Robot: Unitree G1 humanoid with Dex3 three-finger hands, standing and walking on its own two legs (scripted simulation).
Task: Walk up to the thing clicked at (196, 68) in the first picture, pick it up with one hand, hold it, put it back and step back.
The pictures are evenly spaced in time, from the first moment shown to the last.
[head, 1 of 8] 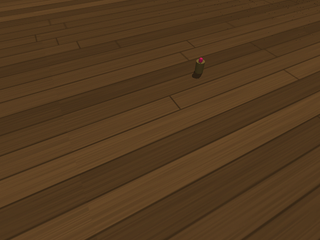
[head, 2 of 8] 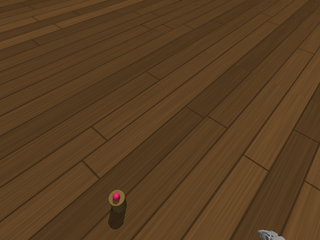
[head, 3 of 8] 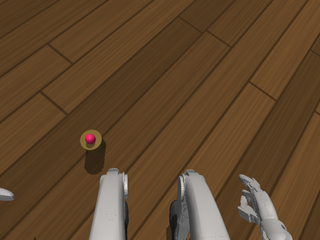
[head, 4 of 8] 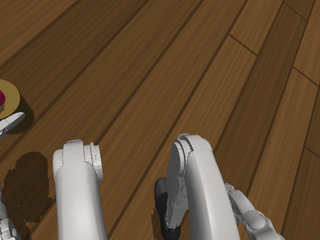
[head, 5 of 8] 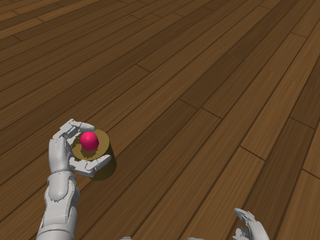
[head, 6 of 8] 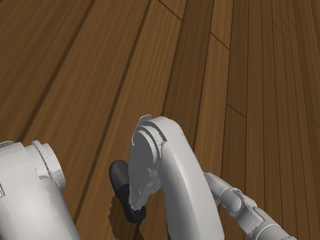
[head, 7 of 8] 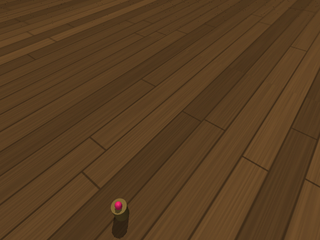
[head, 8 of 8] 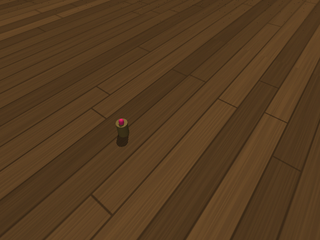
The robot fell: no
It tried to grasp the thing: yes
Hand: left
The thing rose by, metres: 0.68
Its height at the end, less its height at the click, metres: +0.00
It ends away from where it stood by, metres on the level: 0.01
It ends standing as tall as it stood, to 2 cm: yes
